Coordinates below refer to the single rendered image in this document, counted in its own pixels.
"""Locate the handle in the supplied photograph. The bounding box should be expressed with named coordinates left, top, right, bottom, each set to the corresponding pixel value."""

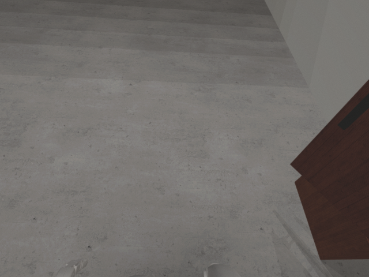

left=338, top=94, right=369, bottom=130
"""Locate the left robot hand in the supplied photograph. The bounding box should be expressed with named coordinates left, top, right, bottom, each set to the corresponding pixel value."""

left=55, top=259, right=88, bottom=277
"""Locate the cupboard door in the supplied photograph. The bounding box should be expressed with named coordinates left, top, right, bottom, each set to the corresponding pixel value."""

left=290, top=80, right=369, bottom=239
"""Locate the robot right thigh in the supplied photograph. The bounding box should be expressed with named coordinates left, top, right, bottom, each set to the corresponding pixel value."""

left=202, top=264, right=241, bottom=277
